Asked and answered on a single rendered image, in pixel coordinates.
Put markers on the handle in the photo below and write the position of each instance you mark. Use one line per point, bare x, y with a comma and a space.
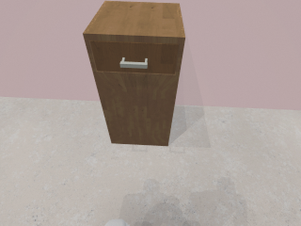
135, 65

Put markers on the cabinet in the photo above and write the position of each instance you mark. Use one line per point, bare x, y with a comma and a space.
138, 107

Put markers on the drawer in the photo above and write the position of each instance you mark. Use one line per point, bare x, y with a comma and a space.
161, 57

